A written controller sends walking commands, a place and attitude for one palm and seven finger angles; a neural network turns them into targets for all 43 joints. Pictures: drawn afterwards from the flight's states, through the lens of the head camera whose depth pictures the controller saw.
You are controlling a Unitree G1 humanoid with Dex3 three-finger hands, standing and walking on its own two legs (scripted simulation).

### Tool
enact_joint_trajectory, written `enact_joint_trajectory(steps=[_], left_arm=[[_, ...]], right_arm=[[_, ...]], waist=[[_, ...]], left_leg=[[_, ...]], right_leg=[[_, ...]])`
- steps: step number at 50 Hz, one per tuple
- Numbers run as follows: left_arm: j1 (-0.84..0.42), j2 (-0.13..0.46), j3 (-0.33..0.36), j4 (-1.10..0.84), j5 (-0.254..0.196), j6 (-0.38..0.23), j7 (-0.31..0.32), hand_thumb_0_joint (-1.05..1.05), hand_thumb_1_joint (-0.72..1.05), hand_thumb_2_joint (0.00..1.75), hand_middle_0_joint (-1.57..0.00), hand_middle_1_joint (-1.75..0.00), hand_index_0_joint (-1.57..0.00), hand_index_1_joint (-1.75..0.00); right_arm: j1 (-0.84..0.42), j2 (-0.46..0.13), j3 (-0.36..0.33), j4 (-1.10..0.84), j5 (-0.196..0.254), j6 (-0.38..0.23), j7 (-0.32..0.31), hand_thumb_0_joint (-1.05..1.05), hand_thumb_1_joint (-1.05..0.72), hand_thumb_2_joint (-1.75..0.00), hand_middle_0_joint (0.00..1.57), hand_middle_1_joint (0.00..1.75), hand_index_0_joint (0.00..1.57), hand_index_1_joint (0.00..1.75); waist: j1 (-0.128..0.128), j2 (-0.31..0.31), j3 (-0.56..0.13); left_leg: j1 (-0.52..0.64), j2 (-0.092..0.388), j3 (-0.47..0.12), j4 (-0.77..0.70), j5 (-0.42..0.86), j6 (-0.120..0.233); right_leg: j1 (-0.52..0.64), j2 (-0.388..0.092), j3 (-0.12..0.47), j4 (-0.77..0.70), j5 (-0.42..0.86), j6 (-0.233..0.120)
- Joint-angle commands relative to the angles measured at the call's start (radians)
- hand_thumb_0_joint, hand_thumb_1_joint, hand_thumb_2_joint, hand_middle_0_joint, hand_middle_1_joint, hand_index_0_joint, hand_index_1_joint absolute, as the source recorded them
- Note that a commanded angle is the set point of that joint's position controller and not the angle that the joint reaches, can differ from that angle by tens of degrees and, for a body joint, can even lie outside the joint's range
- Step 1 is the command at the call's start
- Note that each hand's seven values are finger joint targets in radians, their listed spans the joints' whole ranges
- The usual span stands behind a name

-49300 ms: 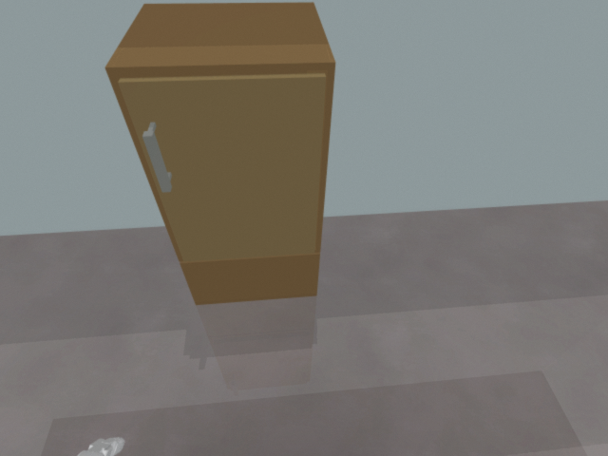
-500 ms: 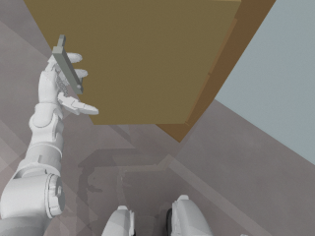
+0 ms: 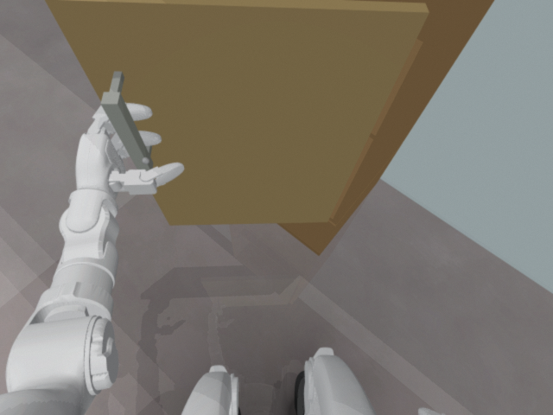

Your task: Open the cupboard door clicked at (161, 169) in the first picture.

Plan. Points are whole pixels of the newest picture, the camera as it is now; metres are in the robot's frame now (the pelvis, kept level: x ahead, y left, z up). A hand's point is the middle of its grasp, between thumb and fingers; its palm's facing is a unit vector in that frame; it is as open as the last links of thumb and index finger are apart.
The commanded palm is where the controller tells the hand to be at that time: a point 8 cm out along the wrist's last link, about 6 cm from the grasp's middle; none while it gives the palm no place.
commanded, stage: close the thumb around the handle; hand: left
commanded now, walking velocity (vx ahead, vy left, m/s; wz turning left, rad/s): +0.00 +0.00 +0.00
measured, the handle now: (133, 127) +0.52 +0.21 +0.04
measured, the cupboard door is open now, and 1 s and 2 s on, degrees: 42 63 81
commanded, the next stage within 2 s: pull the door open along its arc in 0.34 s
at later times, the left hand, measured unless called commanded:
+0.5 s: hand (145, 158) +0.46 +0.18 +0.04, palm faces -0.01 -1.00 -0.01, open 5.6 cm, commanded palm +0.43 +0.23 +0.04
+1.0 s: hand (164, 248) +0.33 +0.14 +0.04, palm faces +0.05 -1.00 +0.06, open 5.9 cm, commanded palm +0.28 +0.22 +0.04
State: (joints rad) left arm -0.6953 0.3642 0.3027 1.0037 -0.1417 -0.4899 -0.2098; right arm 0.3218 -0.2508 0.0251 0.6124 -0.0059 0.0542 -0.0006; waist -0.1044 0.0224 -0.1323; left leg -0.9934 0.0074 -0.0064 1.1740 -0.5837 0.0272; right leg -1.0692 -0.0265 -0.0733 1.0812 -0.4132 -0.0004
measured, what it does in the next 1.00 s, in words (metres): stands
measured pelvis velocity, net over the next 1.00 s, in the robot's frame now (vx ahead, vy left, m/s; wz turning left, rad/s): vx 0.01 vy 0.00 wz -0.03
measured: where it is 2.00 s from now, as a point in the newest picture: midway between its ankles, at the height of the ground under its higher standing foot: outside the picture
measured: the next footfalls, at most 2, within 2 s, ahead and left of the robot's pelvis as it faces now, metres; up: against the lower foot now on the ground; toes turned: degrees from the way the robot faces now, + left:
none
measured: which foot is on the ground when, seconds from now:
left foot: down 0.00-1.00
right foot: down 0.00-1.00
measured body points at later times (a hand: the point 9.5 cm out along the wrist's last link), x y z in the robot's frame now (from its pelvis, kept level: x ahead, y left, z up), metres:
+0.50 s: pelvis +0.00 +0.00 +0.00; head +0.13 +0.02 +0.43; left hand +0.46 +0.24 +0.04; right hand +0.05 -0.26 -0.12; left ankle -0.02 +0.10 -0.65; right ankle +0.05 -0.13 -0.65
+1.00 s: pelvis +0.01 +0.00 +0.02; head +0.10 +0.00 +0.46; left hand +0.32 +0.19 +0.04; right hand +0.15 -0.25 -0.09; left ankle -0.02 +0.10 -0.65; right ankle +0.05 -0.13 -0.65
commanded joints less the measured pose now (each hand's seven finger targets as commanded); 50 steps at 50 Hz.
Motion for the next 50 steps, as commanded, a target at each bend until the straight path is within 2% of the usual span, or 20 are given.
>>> enact_joint_trajectory(steps=[1, 7, 9, 12, 14, 16, 17, 22, 23, 29, 30, 34, 36, 38, 42, 43, 45, 46, 48, 50], left_arm=[[-0.42, 0.151, -0.008, -0.221, -0.001, -0.073, -0.019, 0.0, 0.56, 0.76, -0.38, -1.31, -0.38, -1.31], [-0.39, 0.182, 0.019, -0.185, -0.008, -0.064, -0.032, 0.0, 0.9, 0.9, -0.4, -1.35, -0.4, -1.35], [-0.415, 0.193, 0.024, -0.175, -0.004, -0.062, -0.034, 0.0, 0.9, 0.9, -0.4, -1.35, -0.4, -1.35], [-0.406, 0.196, 0.029, -0.186, -0.006, -0.064, -0.039, 0.0, 0.9, 0.9, -0.4, -1.35, -0.4, -1.35], [-0.415, 0.188, 0.026, -0.176, -0.013, -0.06, -0.038, 0.0, 0.9, 0.9, -0.4, -1.35, -0.4, -1.35], [-0.401, 0.222, 0.054, -0.173, -0.01, -0.061, -0.038, 0.0, 0.9, 0.9, -0.4, -1.35, -0.4, -1.35], [-0.407, 0.194, 0.031, -0.173, -0.01, -0.058, -0.04, 0.0, 0.9, 0.9, -0.4, -1.35, -0.4, -1.35], [-0.396, 0.19, 0.03, -0.199, -0.011, -0.056, -0.036, 0.0, 0.9, 0.9, -0.4, -1.35, -0.4, -1.35], [-0.389, 0.274, 0.095, -0.176, -0.008, -0.055, -0.032, 0.0, 0.9, 0.9, -0.4, -1.35, -0.4, -1.35], [-0.212, 0.213, 0.063, -0.256, -0.024, -0.041, -0.047, 0.0, 0.9, 0.9, -0.4, -1.35, -0.4, -1.35], [-0.182, 0.218, 0.066, -0.296, -0.027, -0.043, -0.048, 0.0, 0.9, 0.9, -0.4, -1.35, -0.4, -1.35], [0.008, 0.165, 0.044, -0.397, -0.05, -0.028, -0.048, 0.0, 0.9, 0.9, -0.4, -1.35, -0.4, -1.35], [0.116, 0.165, 0.053, -0.487, -0.059, -0.032, -0.043, 0.0, 0.9, 0.9, -0.4, -1.35, -0.4, -1.35], [0.239, 0.126, 0.044, -0.536, -0.077, -0.026, -0.036, 0.0, 0.9, 0.9, -0.4, -1.35, -0.4, -1.35], [0.458, 0.081, 0.041, -0.676, -0.103, -0.033, -0.02, 0.0, 0.9, 0.9, -0.4, -1.35, -0.4, -1.35], [0.511, 0.047, 0.066, -0.729, -0.128, -0.036, 0.027, 0.0, 0.9, 0.9, -0.4, -1.35, -0.4, -1.35], [0.625, 0.008, 0.041, -0.784, -0.124, -0.04, 0.082, 0.0, 0.9, 0.9, -0.4, -1.35, -0.4, -1.35], [0.648, -0.009, 0.068, -0.848, -0.133, -0.047, 0.14, 0.0, 0.9, 0.9, -0.4, -1.35, -0.4, -1.35], [0.708, -0.081, 0.022, -0.879, -0.099, -0.051, 0.252, 0.0, 0.9, 0.9, -0.4, -1.35, -0.4, -1.35], [0.751, -0.099, -0.006, -0.925, -0.053, -0.06, 0.336, 0.0, 0.9, 0.9, -0.4, -1.35, -0.4, -1.35]], right_arm=[[0.14, -0.172, -0.069, -0.057, -0.001, -0.027, -0.015, 0.0, -0.9, -0.9, 0.2, 0.3, 0.2, 0.3], [0.133, -0.174, -0.063, -0.057, 0.002, -0.025, -0.017, 0.0, -0.9, -0.9, 0.2, 0.3, 0.2, 0.3], [0.131, -0.173, -0.061, -0.06, 0.002, -0.025, -0.021, 0.0, -0.9, -0.9, 0.2, 0.3, 0.2, 0.3], [0.135, -0.174, -0.063, -0.064, 0.001, -0.027, -0.02, 0.0, -0.9, -0.9, 0.2, 0.3, 0.2, 0.3], [0.134, -0.175, -0.062, -0.061, 0.0, -0.028, -0.021, 0.0, -0.9, -0.9, 0.2, 0.3, 0.2, 0.3], [0.139, -0.177, -0.06, -0.066, 0.001, -0.027, -0.021, 0.0, -0.9, -0.9, 0.2, 0.3, 0.2, 0.3], [0.135, -0.174, -0.06, -0.066, 0.001, -0.028, -0.02, 0.0, -0.9, -0.9, 0.2, 0.3, 0.2, 0.3], [0.14, -0.175, -0.064, -0.07, 0.0, -0.027, -0.017, 0.0, -0.9, -0.9, 0.2, 0.3, 0.2, 0.3], [0.146, -0.185, -0.063, -0.063, -0.001, -0.023, -0.022, 0.0, -0.9, -0.9, 0.2, 0.3, 0.2, 0.3], [0.123, -0.173, -0.062, -0.106, 0.009, -0.02, -0.014, 0.0, -0.9, -0.9, 0.2, 0.3, 0.2, 0.3], [0.123, -0.173, -0.064, -0.119, 0.01, -0.022, -0.013, 0.0, -0.9, -0.9, 0.2, 0.3, 0.2, 0.3], [0.101, -0.161, -0.071, -0.145, 0.023, -0.024, -0.006, 0.0, -0.9, -0.9, 0.2, 0.3, 0.2, 0.3], [0.089, -0.156, -0.073, -0.164, 0.025, -0.029, -0.003, 0.0, -0.9, -0.9, 0.2, 0.3, 0.2, 0.3], [0.067, -0.148, -0.074, -0.179, 0.03, -0.035, 0.002, 0.0, -0.9, -0.9, 0.2, 0.3, 0.2, 0.3], [0.018, -0.135, -0.076, -0.215, 0.035, -0.052, 0.003, 0.0, -0.9, -0.9, 0.2, 0.3, 0.2, 0.3], [-0.004, -0.121, -0.076, -0.229, 0.033, -0.059, 0.004, 0.0, -0.9, -0.9, 0.2, 0.3, 0.2, 0.3], [-0.034, -0.113, -0.075, -0.243, 0.03, -0.072, 0.008, 0.0, -0.9, -0.9, 0.2, 0.3, 0.2, 0.3], [-0.052, -0.098, -0.074, -0.248, 0.024, -0.078, 0.011, 0.0, -0.9, -0.9, 0.2, 0.3, 0.2, 0.3], [-0.073, -0.083, -0.071, -0.246, 0.01, -0.084, 0.018, 0.0, -0.9, -0.9, 0.2, 0.3, 0.2, 0.3], [-0.086, -0.077, -0.072, -0.25, -0.003, -0.088, 0.022, 0.0, -0.9, -0.9, 0.2, 0.3, 0.2, 0.3]], waist=[[-0.043, 0.1, -0.48], [-0.04, 0.067, -0.454], [-0.044, 0.047, -0.433], [-0.031, 0.099, -0.475], [-0.043, 0.062, -0.465], [-0.033, 0.059, -0.47], [-0.039, 0.067, -0.474], [-0.035, 0.088, -0.491], [-0.026, 0.052, -0.476], [0.011, 0.061, -0.485], [0.021, 0.089, -0.505], [0.047, 0.036, -0.484], [0.071, 0.052, -0.499], [0.078, 0.008, -0.455], [0.105, 0.005, -0.405], [0.135, 0.0, -0.382], [0.142, 0.012, -0.345], [0.166, 0.012, -0.354], [0.161, -0.014, -0.324], [0.158, -0.041, -0.3]], left_leg=[[0.271, -0.003, -0.049, -0.156, 0.497, -0.03], [0.211, -0.007, -0.038, -0.154, 0.454, -0.023], [0.175, -0.011, -0.037, -0.158, 0.41, -0.018], [0.223, -0.008, -0.041, -0.153, 0.462, -0.025], [0.205, -0.008, -0.039, -0.149, 0.437, -0.021], [0.196, -0.008, -0.041, -0.151, 0.45, -0.021], [0.192, -0.01, -0.038, -0.15, 0.437, -0.02], [0.231, -0.005, -0.042, -0.15, 0.472, -0.027], [0.2, -0.003, -0.043, -0.15, 0.467, -0.024], [0.212, -0.005, -0.027, -0.178, 0.482, -0.024], [0.236, -0.003, -0.029, -0.179, 0.525, -0.028], [0.222, -0.002, -0.01, -0.204, 0.532, -0.025], [0.24, 0.0, -0.009, -0.215, 0.589, -0.028], [0.213, -0.002, 0.002, -0.227, 0.56, -0.025], [0.19, -0.009, 0.017, -0.248, 0.523, -0.024], [0.177, -0.011, 0.018, -0.259, 0.507, -0.031], [0.188, -0.013, 0.015, -0.262, 0.503, -0.037], [0.184, -0.014, 0.018, -0.263, 0.503, -0.043], [0.173, -0.016, 0.016, -0.257, 0.464, -0.049], [0.157, -0.019, 0.012, -0.242, 0.428, -0.045]], right_leg=[[0.295, 0.044, 0.024, -0.078, 0.291, -0.026], [0.322, 0.044, 0.032, -0.08, 0.293, -0.025], [0.335, 0.042, 0.035, -0.083, 0.276, -0.024], [0.316, 0.043, 0.032, -0.072, 0.287, -0.028], [0.316, 0.043, 0.032, -0.078, 0.278, -0.023], [0.332, 0.044, 0.032, -0.071, 0.29, -0.026], [0.331, 0.043, 0.034, -0.074, 0.285, -0.024], [0.312, 0.045, 0.028, -0.073, 0.286, -0.024], [0.335, 0.044, 0.032, -0.072, 0.297, -0.025], [0.382, 0.045, 0.032, -0.084, 0.311, -0.026], [0.388, 0.046, 0.03, -0.079, 0.327, -0.03], [0.45, 0.046, 0.033, -0.101, 0.36, -0.025], [0.48, 0.045, 0.032, -0.097, 0.395, -0.028], [0.502, 0.044, 0.03, -0.111, 0.396, -0.024], [0.545, 0.04, 0.034, -0.116, 0.405, -0.026], [0.545, 0.039, 0.025, -0.118, 0.385, -0.026], [0.534, 0.04, 0.021, -0.116, 0.368, -0.029], [0.545, 0.037, 0.018, -0.108, 0.374, -0.031], [0.525, 0.033, 0.012, -0.099, 0.35, -0.03], [0.515, 0.031, 0.014, -0.092, 0.329, -0.032]])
